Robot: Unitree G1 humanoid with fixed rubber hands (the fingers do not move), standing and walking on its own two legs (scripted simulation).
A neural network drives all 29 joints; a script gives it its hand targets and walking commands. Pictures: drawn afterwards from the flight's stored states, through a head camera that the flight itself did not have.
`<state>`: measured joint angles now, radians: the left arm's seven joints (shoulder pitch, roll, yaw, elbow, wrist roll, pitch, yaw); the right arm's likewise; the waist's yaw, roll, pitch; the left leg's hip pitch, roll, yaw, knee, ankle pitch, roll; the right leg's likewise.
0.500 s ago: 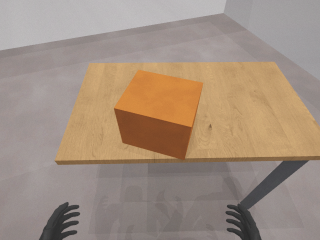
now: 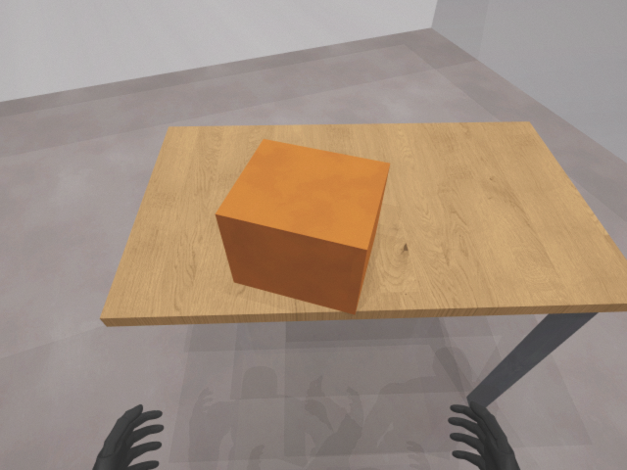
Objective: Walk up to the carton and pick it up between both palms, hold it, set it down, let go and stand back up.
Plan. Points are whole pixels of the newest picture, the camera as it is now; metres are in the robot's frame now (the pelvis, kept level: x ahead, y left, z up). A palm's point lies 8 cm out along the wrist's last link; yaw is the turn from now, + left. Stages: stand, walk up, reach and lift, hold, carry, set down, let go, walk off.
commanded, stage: let go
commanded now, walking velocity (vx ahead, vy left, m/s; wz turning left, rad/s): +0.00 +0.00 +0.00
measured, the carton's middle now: (308, 225) +0.48 +0.03 +0.01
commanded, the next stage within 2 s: stand in 0.02 s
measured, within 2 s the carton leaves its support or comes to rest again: neither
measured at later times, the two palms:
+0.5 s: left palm out of the picture +0.13 +0.27 -0.07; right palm out of the picture +0.15 -0.27 -0.08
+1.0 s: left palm out of the picture +0.12 +0.28 -0.08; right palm out of the picture +0.14 -0.27 -0.09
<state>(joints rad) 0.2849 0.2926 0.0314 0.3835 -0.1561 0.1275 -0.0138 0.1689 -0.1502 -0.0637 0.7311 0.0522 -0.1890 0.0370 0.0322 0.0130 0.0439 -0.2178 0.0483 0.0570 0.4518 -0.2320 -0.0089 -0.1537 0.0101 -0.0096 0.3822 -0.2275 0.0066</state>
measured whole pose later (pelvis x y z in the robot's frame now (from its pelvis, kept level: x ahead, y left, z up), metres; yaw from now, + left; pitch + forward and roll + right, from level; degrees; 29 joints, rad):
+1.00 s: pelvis +0.01 +0.00 +0.00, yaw +0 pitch +1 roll -1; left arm 0.28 0.30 0.03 0.65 -0.06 -0.04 -0.01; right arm 0.17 -0.32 -0.06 0.86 0.01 -0.06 0.03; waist 0.03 0.02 -0.04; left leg -0.22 0.04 0.06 0.45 -0.24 0.01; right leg -0.15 0.00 -0.01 0.38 -0.24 0.01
